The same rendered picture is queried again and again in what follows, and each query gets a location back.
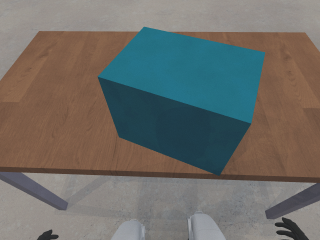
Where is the carton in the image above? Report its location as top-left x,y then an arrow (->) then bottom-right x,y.
98,27 -> 265,176

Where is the robot thigh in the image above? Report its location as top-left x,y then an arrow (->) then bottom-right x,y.
187,213 -> 226,240
111,220 -> 145,240

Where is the robot right hand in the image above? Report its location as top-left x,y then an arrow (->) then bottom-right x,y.
275,217 -> 309,240

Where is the robot right thigh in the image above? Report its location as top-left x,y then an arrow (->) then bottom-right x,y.
187,213 -> 226,240

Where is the robot left thigh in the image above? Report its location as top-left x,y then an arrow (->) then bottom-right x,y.
111,220 -> 145,240

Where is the robot left hand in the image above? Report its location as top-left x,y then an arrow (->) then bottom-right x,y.
37,229 -> 59,240

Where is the table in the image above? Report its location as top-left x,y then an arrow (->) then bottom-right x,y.
0,31 -> 320,220

